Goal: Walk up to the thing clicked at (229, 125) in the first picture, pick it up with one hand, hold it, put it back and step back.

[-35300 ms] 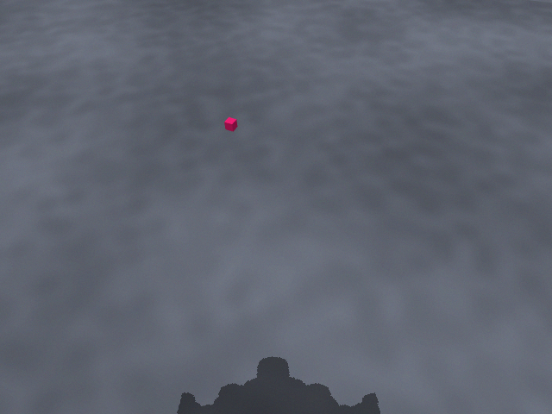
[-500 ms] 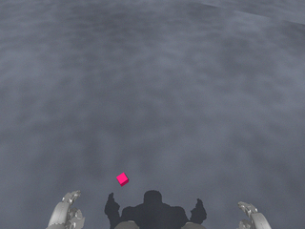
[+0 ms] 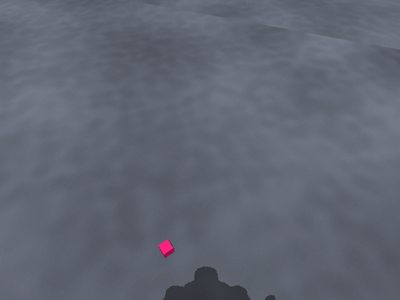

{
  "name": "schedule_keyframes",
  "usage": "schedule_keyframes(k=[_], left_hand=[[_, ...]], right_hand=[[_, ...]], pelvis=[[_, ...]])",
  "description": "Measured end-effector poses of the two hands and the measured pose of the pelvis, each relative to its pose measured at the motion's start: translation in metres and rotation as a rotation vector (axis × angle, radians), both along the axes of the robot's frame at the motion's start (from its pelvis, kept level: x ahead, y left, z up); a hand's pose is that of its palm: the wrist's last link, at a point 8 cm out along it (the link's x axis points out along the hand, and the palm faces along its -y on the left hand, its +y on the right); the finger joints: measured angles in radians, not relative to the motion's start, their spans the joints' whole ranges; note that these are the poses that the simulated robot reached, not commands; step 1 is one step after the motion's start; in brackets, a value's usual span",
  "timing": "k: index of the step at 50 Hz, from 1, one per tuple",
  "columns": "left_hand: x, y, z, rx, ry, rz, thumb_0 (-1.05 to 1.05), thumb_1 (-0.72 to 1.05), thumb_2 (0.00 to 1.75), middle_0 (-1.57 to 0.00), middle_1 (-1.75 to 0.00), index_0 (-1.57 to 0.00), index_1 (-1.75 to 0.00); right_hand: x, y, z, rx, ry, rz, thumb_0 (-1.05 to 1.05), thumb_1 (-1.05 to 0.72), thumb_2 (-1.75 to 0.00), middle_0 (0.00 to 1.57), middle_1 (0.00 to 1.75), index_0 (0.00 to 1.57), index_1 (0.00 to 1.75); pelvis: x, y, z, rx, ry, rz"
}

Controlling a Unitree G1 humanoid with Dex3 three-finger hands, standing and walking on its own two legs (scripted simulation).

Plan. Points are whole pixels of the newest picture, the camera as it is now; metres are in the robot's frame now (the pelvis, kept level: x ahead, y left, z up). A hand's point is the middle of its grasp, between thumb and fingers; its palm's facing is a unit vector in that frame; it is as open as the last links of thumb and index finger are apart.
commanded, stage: stand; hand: left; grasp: from above
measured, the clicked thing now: (166, 248) +0.46 +0.21 -0.75
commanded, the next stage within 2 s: step back in 1.84 s
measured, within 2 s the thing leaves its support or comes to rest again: neither
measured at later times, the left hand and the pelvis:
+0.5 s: hand out of the picture +0.06 +0.24 -0.16, palm faces +0.01 -0.94 -0.34, open 7.4 cm; pelvis +0.00 -0.01 +0.00, yaw +0 degrees
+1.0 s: hand out of the picture +0.07 +0.23 -0.15, palm faces +0.00 -0.94 -0.34, open 7.4 cm; pelvis +0.01 -0.01 +0.01, yaw -1 degrees
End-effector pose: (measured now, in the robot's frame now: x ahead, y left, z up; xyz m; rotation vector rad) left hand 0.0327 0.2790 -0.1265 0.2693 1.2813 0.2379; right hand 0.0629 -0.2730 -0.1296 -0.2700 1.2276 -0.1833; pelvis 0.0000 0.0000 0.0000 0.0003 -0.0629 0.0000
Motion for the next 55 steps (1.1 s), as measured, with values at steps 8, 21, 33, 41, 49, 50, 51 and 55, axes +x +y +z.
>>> schedule_keyframes(k=[8, 21, 33, 41, 49, 50, 51, 55], left_hand=[[0.001, 0.004, 0.006, 0.019, 0.0, -0.003, 0.01, 0.9, 0.9, -0.21, -0.3, -0.2, -0.3], [0.013, 0.002, 0.009, 0.018, -0.019, -0.018, 0.01, 0.9, 0.9, -0.21, -0.3, -0.2, -0.3], [0.02, 0.0, 0.008, 0.011, -0.008, -0.027, 0.01, 0.9, 0.9, -0.21, -0.3, -0.2, -0.3], [0.025, -0.001, 0.009, 0.011, 0.0, -0.027, 0.01, 0.9, 0.9, -0.21, -0.3, -0.2, -0.3], [0.033, -0.001, 0.01, 0.012, -0.007, -0.028, 0.01, 0.9, 0.9, -0.21, -0.3, -0.2, -0.3], [0.035, -0.001, 0.01, 0.012, -0.009, -0.029, 0.01, 0.9, 0.9, -0.21, -0.3, -0.2, -0.3], [0.036, -0.001, 0.011, 0.013, -0.012, -0.029, 0.01, 0.9, 0.9, -0.21, -0.3, -0.2, -0.3], [0.041, -0.001, 0.011, 0.013, -0.023, -0.031, 0.01, 0.9, 0.9, -0.21, -0.3, -0.2, -0.3]], right_hand=[[-0.001, -0.007, 0.001, 0.001, 0.005, -0.006, 0.01, -0.9, -0.89, 0.21, 0.3, 0.21, 0.3], [-0.008, -0.02, 0.005, -0.017, 0.022, -0.011, 0.01, -0.9, -0.89, 0.2, 0.3, 0.21, 0.3], [-0.012, -0.025, 0.005, -0.022, 0.045, -0.016, 0.01, -0.9, -0.89, 0.2, 0.3, 0.21, 0.3], [-0.006, -0.026, 0.005, -0.021, 0.047, -0.012, 0.01, -0.9, -0.89, 0.21, 0.3, 0.21, 0.3], [0.005, -0.026, 0.006, -0.021, 0.033, -0.003, 0.01, -0.9, -0.89, 0.21, 0.3, 0.21, 0.3], [0.007, -0.026, 0.006, -0.021, 0.031, -0.002, 0.01, -0.9, -0.89, 0.21, 0.3, 0.21, 0.3], [0.008, -0.026, 0.006, -0.022, 0.028, -0.001, 0.01, -0.9, -0.89, 0.21, 0.3, 0.21, 0.3], [0.014, -0.028, 0.008, -0.025, 0.018, 0.001, 0.01, -0.9, -0.89, 0.21, 0.3, 0.21, 0.3]], pelvis=[[-0.003, -0.003, 0.003, 0.0, -0.004, 0.0], [-0.005, -0.008, 0.004, -0.002, -0.002, -0.003], [-0.002, -0.01, 0.005, -0.001, 0.009, -0.007], [0.003, -0.011, 0.005, -0.002, 0.018, -0.008], [0.007, -0.011, 0.006, -0.001, 0.022, -0.009], [0.008, -0.011, 0.006, -0.001, 0.022, -0.009], [0.008, -0.011, 0.006, -0.001, 0.022, -0.009], [0.01, -0.012, 0.006, -0.001, 0.023, -0.009]])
